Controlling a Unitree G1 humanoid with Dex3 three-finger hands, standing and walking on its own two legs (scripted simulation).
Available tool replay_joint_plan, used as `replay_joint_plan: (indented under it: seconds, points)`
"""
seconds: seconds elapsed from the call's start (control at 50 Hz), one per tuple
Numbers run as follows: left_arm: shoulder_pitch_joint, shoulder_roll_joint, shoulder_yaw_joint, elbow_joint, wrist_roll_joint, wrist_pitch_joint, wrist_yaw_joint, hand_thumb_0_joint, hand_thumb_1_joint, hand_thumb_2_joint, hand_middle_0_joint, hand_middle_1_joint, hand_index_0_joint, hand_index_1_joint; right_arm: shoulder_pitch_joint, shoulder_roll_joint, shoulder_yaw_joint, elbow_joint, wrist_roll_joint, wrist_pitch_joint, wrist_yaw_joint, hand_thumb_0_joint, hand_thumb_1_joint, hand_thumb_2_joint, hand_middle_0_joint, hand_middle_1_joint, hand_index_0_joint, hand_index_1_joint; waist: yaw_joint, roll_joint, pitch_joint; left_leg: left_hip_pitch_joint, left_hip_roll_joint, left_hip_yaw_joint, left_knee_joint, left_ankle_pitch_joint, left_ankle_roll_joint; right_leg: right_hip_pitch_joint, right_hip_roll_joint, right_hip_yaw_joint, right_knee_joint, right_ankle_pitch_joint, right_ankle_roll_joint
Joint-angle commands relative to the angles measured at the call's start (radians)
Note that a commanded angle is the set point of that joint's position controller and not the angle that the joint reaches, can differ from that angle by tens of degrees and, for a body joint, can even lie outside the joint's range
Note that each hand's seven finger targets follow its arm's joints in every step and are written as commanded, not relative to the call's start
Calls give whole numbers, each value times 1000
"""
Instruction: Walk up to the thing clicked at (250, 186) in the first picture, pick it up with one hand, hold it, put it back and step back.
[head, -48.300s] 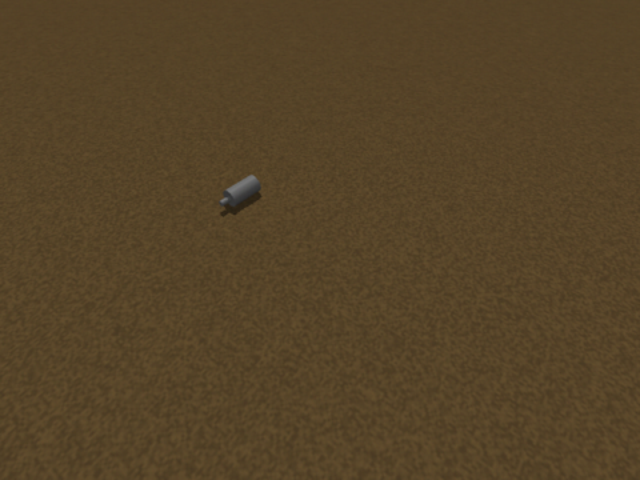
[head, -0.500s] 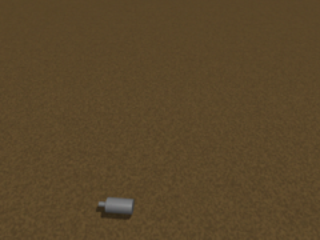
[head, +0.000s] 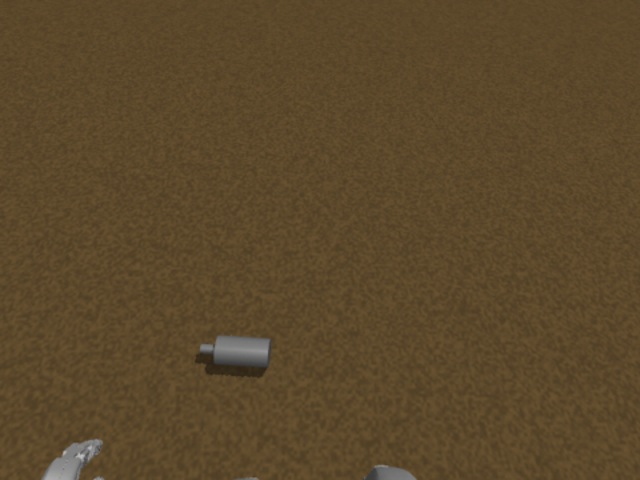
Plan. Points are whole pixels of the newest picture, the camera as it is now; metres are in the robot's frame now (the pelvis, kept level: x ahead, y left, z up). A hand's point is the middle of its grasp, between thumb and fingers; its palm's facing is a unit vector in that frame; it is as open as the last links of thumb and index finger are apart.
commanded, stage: step back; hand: left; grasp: from above
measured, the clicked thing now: (235, 350) +0.51 +0.20 -0.72
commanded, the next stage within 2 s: none
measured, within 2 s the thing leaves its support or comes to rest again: neither
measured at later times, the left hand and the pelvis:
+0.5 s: hand out of the picture +0.03 +0.26 -0.14, palm faces -0.09 -0.91 -0.40, open 7.4 cm; pelvis -0.09 +0.01 +0.00, yaw -5 degrees
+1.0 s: hand out of the picture -0.11 +0.31 -0.15, palm faces -0.03 -0.94 -0.34, open 7.4 cm; pelvis -0.23 +0.05 +0.01, yaw -3 degrees
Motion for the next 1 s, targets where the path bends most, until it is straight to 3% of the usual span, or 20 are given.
replay_joint_plan:
  seconds: [0.0,0.04,0.14,0.24,0.32,0.36,0.38,0.4,0.42,0.44,0.46,0.54,0.68,0.74,0.76,0.8,0.82,0.84,0.9,0.98]
  points:
    - [0,135,37,-122,-23,13,17,0,900,900,-200,-300,-200,-300,59,-250,-63,-62,-39,-33,-25,0,-900,-900,200,300,200,300,19,187,-207,197,277,-342,-235,840,138,-156,172,132,372,-334,-72]
    - [16,149,35,-114,-15,17,29,0,900,900,-200,-300,-200,-300,41,-283,-68,-86,-24,-35,-31,0,-900,-900,200,300,200,300,-8,203,-239,139,347,-391,-233,825,195,-155,180,225,529,-388,-69]
    - [91,176,44,-108,-22,17,21,0,900,900,-200,-300,-200,-300,-31,-195,-46,-131,-21,-36,-56,0,-900,-900,200,300,200,300,42,149,-256,267,246,-195,-146,770,191,-218,165,223,597,-214,-46]
    - [43,161,47,-159,-13,-2,13,0,900,900,-200,-300,-200,-300,51,-190,-49,-136,-14,-31,-59,0,-900,-900,200,300,200,300,-25,133,-220,325,257,-195,-124,763,218,-200,135,166,330,-214,-14]
    - [106,162,58,-139,-7,-7,4,0,900,900,-200,-300,-200,-300,-5,-214,-50,-169,-14,-21,-49,0,-900,-900,200,300,200,300,-4,160,-237,189,245,-166,-116,597,191,-34,106,84,116,-156,-37]
    - [176,150,59,-111,0,-15,0,0,900,900,-200,-300,-200,-300,-42,-220,-50,-176,-5,-15,-45,0,-900,-900,200,300,200,300,39,139,-264,128,226,-151,-64,465,158,90,96,63,-128,26,-64]
    - [201,160,62,-101,5,-21,1,0,900,900,-200,-300,-200,-300,-64,-210,-46,-184,2,-12,-41,0,-900,-900,200,300,200,300,55,108,-270,62,197,-126,-30,389,125,156,91,85,-188,134,-82]
    - [202,207,73,-108,14,-27,0,0,900,900,-200,-300,-200,-300,-66,-179,-38,-191,12,-13,-39,0,-900,-900,200,300,200,300,49,8,-282,-65,130,-88,42,252,70,229,-6,242,-178,245,-126]
    - [173,271,89,-127,12,-28,-4,0,900,900,-200,-300,-200,-300,-64,-140,-24,-201,14,-10,-37,0,-900,-900,200,300,200,300,47,-175,-217,-227,-28,-9,195,-36,-1,220,-159,450,-252,275,-221]
    - [109,342,97,-166,15,-28,-3,0,900,900,-200,-300,-200,-300,-86,-146,-34,-195,9,0,-49,0,-900,-900,200,300,200,300,81,-268,-168,-173,-94,-41,454,-315,-20,15,-336,622,-305,363,-383]
    - [71,316,98,-192,11,-32,1,0,900,900,-200,-300,-200,-300,-50,-176,-46,-175,8,-1,-50,0,-900,-900,200,300,200,300,58,-216,-120,-132,-66,-108,553,-315,-29,-71,-342,623,-299,401,-389]
    - [7,204,75,-218,8,-28,7,0,900,900,-200,-300,-200,-300,25,-156,-29,-132,11,-8,-45,0,-900,-900,200,300,200,300,12,-113,-132,-193,-138,-122,589,-171,-39,46,-120,277,-215,467,-245]
    - [125,203,65,-235,17,-11,14,0,900,900,-200,-300,-200,-300,29,-140,-23,-170,0,-25,-47,0,-900,-900,200,300,200,300,75,-187,-256,-166,-22,-26,87,-194,-49,330,-155,277,-112,548,-255]
    - [80,233,60,-252,-3,7,3,0,900,900,-200,-300,-200,-300,123,-136,-37,-128,-17,-33,-42,0,-900,-900,200,300,200,300,20,-198,-279,42,-20,44,-221,59,-23,203,-122,240,-17,480,-200]
    - [73,205,51,-260,-8,15,0,0,900,900,-200,-300,-200,-300,127,-156,-47,-128,-27,-38,-42,0,-900,-900,200,300,200,300,13,-133,-264,96,14,-21,-272,185,-9,108,-85,229,11,348,-150]
    - [79,156,47,-271,-13,15,5,0,900,900,-200,-300,-200,-300,25,-314,-77,-162,-48,-38,-33,0,-900,-900,200,300,200,300,33,218,-204,153,341,-430,-317,400,150,-221,196,119,290,-290,-65]
    - [38,191,67,-262,1,16,20,0,900,900,-200,-300,-200,-300,28,-353,-83,-172,-38,-36,-30,0,-900,-900,200,300,200,300,-28,258,-175,-57,445,-510,-349,360,278,-127,177,225,486,-388,-50]
    - [41,212,71,-243,5,16,18,0,900,900,-200,-300,-200,-300,-21,-312,-76,-174,-36,-43,-36,0,-900,-900,200,300,200,300,-1,204,-129,-118,425,-474,-354,317,281,-110,157,248,596,-326,-56]
    - [164,184,70,-197,-17,22,3,0,900,900,-200,-300,-200,-300,-123,-203,-44,-202,-35,-46,-43,0,-900,-900,200,300,200,300,86,133,-126,4,232,-171,-278,420,151,-202,206,265,674,-168,-63]
    - [170,170,71,-204,0,9,0,0,900,900,-200,-300,-200,-300,-2,-175,-47,-186,-19,-47,-48,0,-900,-900,200,300,200,300,30,132,-185,249,225,-168,-195,540,177,-263,184,226,566,-167,-7]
